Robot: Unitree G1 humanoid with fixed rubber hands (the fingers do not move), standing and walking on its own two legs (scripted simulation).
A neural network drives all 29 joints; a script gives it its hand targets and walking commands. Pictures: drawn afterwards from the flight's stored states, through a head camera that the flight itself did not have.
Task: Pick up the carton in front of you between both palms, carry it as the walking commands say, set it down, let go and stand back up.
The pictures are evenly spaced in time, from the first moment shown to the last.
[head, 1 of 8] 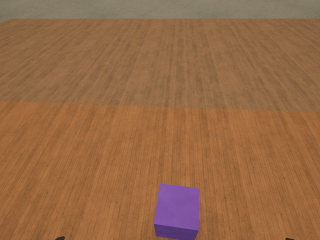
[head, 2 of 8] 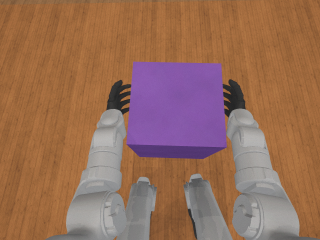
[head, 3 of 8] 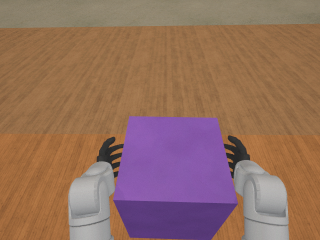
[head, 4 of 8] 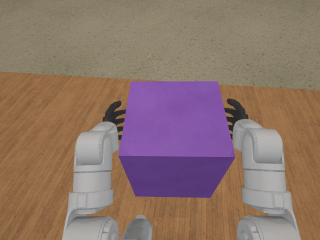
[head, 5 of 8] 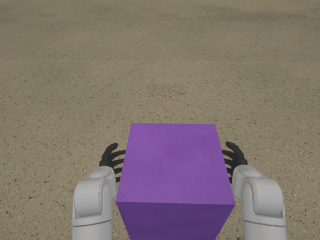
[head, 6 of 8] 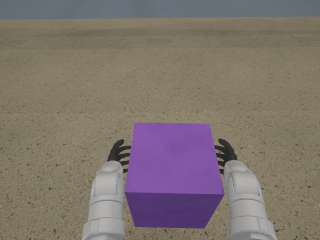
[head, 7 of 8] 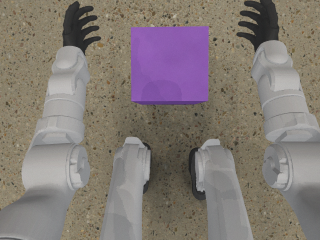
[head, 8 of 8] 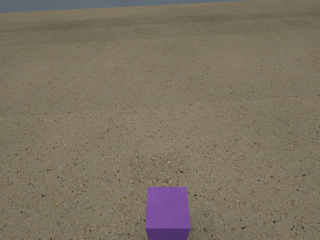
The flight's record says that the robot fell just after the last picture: no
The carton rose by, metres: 0.69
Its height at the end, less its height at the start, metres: -0.34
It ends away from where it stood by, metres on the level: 5.80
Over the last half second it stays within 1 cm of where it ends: yes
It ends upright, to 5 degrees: yes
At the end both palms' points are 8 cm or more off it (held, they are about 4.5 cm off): yes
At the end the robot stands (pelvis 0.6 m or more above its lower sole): yes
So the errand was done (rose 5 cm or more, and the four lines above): yes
